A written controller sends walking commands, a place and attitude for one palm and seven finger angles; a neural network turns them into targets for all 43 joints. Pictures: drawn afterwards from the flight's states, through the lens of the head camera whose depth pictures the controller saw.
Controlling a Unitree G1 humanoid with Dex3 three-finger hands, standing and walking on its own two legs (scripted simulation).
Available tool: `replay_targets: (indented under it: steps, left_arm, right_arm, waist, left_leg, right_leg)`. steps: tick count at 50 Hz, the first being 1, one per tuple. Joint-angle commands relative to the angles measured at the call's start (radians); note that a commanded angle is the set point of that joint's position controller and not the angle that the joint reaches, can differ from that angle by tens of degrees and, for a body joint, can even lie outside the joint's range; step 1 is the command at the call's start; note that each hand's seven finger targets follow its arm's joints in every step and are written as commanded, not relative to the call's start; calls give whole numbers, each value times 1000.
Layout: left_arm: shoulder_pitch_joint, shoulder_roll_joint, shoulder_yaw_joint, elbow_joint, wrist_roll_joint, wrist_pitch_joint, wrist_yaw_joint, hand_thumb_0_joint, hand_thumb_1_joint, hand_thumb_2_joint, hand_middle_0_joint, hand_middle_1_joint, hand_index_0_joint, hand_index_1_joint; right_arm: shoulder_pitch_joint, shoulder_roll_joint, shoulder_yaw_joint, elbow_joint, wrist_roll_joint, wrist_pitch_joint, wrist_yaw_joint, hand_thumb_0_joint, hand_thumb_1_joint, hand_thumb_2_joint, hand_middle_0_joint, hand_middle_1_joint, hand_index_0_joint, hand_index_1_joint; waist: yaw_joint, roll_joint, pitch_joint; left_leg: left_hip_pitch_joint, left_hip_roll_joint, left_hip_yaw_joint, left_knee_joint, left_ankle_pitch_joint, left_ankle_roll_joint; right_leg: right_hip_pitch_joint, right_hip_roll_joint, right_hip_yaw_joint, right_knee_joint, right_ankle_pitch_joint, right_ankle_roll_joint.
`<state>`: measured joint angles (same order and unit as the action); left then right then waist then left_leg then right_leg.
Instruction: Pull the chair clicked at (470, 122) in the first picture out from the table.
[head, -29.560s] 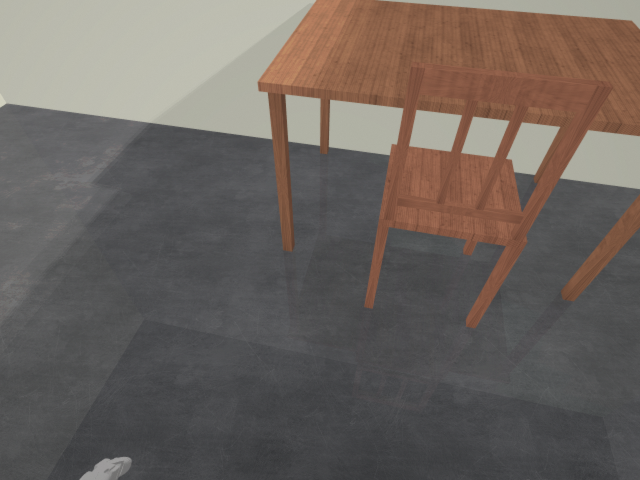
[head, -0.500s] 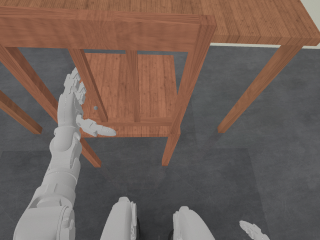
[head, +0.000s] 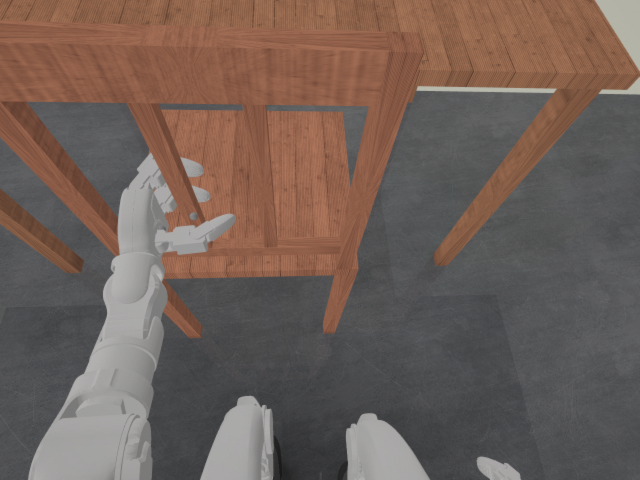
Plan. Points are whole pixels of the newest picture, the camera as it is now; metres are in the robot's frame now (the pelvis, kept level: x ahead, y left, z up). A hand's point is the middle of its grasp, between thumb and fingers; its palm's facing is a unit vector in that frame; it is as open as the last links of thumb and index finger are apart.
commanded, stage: hook a spindle and tug to test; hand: left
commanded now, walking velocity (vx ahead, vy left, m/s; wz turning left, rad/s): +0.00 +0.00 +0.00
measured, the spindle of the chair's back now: (181, 189) +0.46 +0.17 +0.04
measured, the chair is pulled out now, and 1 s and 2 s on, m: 0.00 0.02 0.15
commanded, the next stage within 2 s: step backward, pulling the chair out in 0.82 s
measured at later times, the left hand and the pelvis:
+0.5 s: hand (202, 219) +0.43 +0.14 +0.02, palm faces +0.03 -1.00 -0.03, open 5.2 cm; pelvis +0.00 +0.00 +0.00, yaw +0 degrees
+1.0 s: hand (197, 230) +0.41 +0.14 +0.02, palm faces +0.03 -0.99 -0.10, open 5.2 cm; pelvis +0.02 -0.01 +0.02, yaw +1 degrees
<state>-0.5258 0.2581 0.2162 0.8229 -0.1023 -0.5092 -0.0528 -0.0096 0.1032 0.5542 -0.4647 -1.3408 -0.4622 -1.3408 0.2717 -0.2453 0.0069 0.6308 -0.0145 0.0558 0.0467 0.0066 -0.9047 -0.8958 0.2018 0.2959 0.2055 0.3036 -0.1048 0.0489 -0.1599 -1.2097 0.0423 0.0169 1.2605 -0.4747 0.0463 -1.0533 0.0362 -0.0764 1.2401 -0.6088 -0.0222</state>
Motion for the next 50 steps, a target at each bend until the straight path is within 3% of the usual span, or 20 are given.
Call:
replay_targets:
  steps: [1,5,6,7,10,11,14,16,18,19,23,28,35,40,43,45,46,47,48,50]
  left_arm:
    - [-348,149,20,-223,-24,-76,-23,0,620,780,-500,-1450,-500,-1450]
    - [-396,153,17,-223,-22,-88,-27,0,844,876,-500,-1450,-500,-1450]
    - [-384,168,29,-225,-19,-89,-26,0,900,900,-500,-1450,-500,-1450]
    - [-379,152,18,-223,-22,-87,-27,0,900,900,-500,-1450,-500,-1450]
    - [-317,144,18,-238,-25,-76,-30,0,900,900,-500,-1450,-500,-1450]
    - [-277,149,27,-242,-28,-70,-30,0,900,900,-500,-1450,-500,-1450]
    - [-281,147,32,-261,-34,-56,-12,0,900,900,-500,-1450,-500,-1450]
    - [-246,159,47,-245,-25,-52,2,0,900,900,-500,-1450,-500,-1450]
    - [-238,144,22,-267,-9,-62,6,0,900,900,-500,-1450,-500,-1450]
    - [-247,127,6,-260,-9,-62,5,0,900,900,-500,-1450,-500,-1450]
    - [-203,182,58,-269,-14,-72,-4,0,900,900,-500,-1450,-500,-1450]
    - [-96,170,56,-325,-39,-56,-26,0,900,900,-500,-1450,-500,-1450]
    - [-10,106,-2,-400,-51,-42,-27,0,900,900,-500,-1450,-500,-1450]
    - [0,127,16,-406,-48,-49,-21,0,900,900,-500,-1450,-500,-1450]
    - [-9,141,25,-418,-48,-57,-29,0,900,900,-500,-1450,-500,-1450]
    - [22,124,18,-404,-56,-50,-40,0,900,900,-500,-1450,-500,-1450]
    - [-24,72,-45,-452,-60,-50,-45,0,900,900,-500,-1450,-500,-1450]
    - [-220,274,-9,-606,55,73,60,0,900,900,-500,-1450,-500,-1450]
    - [-296,295,-15,-744,63,116,108,0,900,900,-500,-1450,-500,-1450]
    - [-129,236,-26,-613,72,204,152,0,900,900,-500,-1450,-500,-1450]
  right_arm:
    - [78,-164,-59,-81,6,-30,-19,0,-900,-900,200,300,200,300]
    - [79,-166,-63,-65,4,-40,-26,0,-900,-900,200,300,200,300]
    - [83,-168,-63,-63,3,-42,-26,0,-900,-900,200,300,200,300]
    - [83,-168,-63,-67,4,-42,-26,0,-900,-900,200,300,200,300]
    - [79,-166,-66,-73,4,-42,-21,0,-900,-900,200,300,200,300]
    - [75,-167,-66,-83,6,-39,-21,0,-900,-900,200,300,200,300]
    - [66,-164,-63,-88,7,-35,-20,0,-900,-900,200,300,200,300]
    - [64,-163,-61,-93,7,-33,-20,0,-900,-900,200,300,200,300]
    - [61,-158,-58,-103,6,-33,-15,0,-900,-900,200,300,200,300]
    - [59,-155,-58,-100,5,-33,-13,0,-900,-900,200,300,200,300]
    - [57,-160,-58,-108,5,-33,-15,0,-900,-900,200,300,200,300]
    - [51,-157,-57,-131,9,-33,-11,0,-900,-900,200,300,200,300]
    - [47,-149,-63,-140,14,-38,-7,0,-900,-900,200,300,200,300]
    - [47,-152,-66,-131,12,-40,-12,0,-900,-900,200,300,200,300]
    - [46,-152,-66,-125,11,-44,-15,0,-900,-900,200,300,200,300]
    - [38,-151,-65,-128,12,-46,-16,0,-900,-900,200,300,200,300]
    - [31,-145,-63,-135,14,-49,-15,0,-900,-900,200,300,200,300]
    - [97,-115,-47,-213,71,25,-49,0,-900,-900,200,300,200,300]
    - [106,-127,-62,-223,76,39,-79,0,-900,-900,200,300,200,300]
    - [75,-124,-55,-214,77,47,-105,0,-900,-900,200,300,200,300]
  waist:
    - [-25,33,-430]
    - [-35,47,-442]
    - [-26,56,-462]
    - [-31,51,-463]
    - [-12,56,-502]
    - [0,57,-496]
    - [-4,42,-479]
    - [-1,0,-449]
    - [3,34,-450]
    - [-7,20,-436]
    - [12,16,-444]
    - [34,31,-480]
    - [26,1,-450]
    - [22,-22,-430]
    - [24,3,-439]
    - [26,-15,-439]
    - [15,17,-452]
    - [40,68,-653]
    - [37,141,-663]
    - [39,107,-562]
  left_leg:
    - [478,-17,-81,-113,269,-19]
    - [489,-16,-85,-99,269,-18]
    - [501,-16,-87,-99,281,-20]
    - [512,-17,-89,-100,298,-18]
    - [536,-16,-88,-103,344,-22]
    - [537,-15,-89,-112,340,-26]
    - [522,-17,-86,-115,329,-22]
    - [480,-18,-78,-116,308,-19]
    - [491,-19,-77,-117,319,-21]
    - [480,-19,-74,-113,303,-19]
    - [452,-21,-65,-109,304,-18]
    - [473,-22,-59,-118,355,-21]
    - [490,-20,-55,-124,385,-18]
    - [451,-22,-46,-111,378,-15]
    - [463,-23,-45,-104,397,-16]
    - [455,-24,-43,-102,388,-16]
    - [473,-27,-43,-106,393,-15]
    - [820,-7,-18,-281,398,4]
    - [895,-17,-14,-321,442,8]
    - [865,-12,-22,-350,507,8]
  right_leg:
    - [57,12,48,-190,317,-9]
    - [30,10,48,-184,309,-7]
    - [34,10,48,-179,313,-10]
    - [31,11,44,-177,327,-10]
    - [59,11,42,-173,370,-12]
    - [65,10,39,-175,364,-13]
    - [68,9,40,-179,360,-8]
    - [87,11,44,-181,361,-6]
    - [80,10,44,-173,366,-9]
    - [79,11,47,-179,358,-7]
    - [114,11,59,-173,382,-8]
    - [163,10,59,-169,445,-9]
    - [172,9,54,-176,485,-3]
    - [185,6,63,-172,512,0]
    - [183,4,65,-163,535,-1]
    - [191,3,65,-167,532,0]
    - [192,0,65,-171,535,0]
    - [545,-64,172,-371,598,6]
    - [615,-67,179,-428,756,30]
    - [602,-76,163,-435,863,44]
